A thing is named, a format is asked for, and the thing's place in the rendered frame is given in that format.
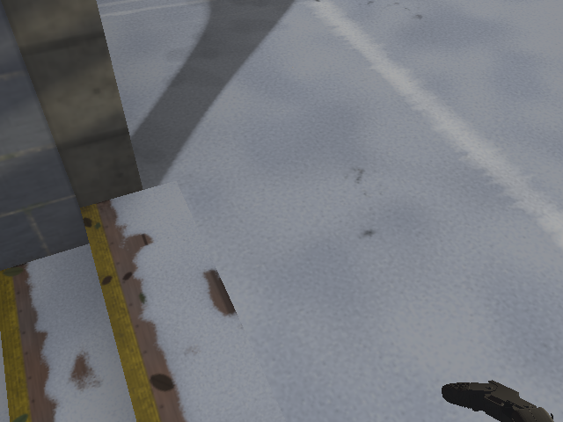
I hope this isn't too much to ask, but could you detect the robot right hand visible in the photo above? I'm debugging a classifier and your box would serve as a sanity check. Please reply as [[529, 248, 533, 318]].
[[442, 380, 554, 422]]

